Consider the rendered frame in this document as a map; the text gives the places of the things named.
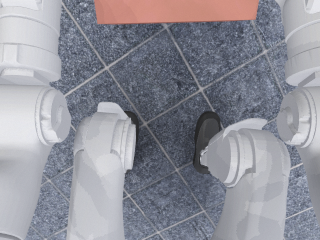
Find robot left upper arm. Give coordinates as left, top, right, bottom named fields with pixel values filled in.
left=0, top=84, right=71, bottom=240

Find carton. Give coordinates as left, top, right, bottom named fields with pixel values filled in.
left=94, top=0, right=259, bottom=25

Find left robot forearm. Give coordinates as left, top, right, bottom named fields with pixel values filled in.
left=0, top=0, right=62, bottom=86

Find robot right upper arm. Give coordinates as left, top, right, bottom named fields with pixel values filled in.
left=276, top=86, right=320, bottom=227

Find left robot shin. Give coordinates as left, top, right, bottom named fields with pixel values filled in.
left=73, top=102, right=128, bottom=170

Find right robot forearm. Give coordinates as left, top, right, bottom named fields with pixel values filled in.
left=275, top=0, right=320, bottom=88

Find robot right thigh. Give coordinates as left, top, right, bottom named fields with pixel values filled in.
left=210, top=128, right=289, bottom=240

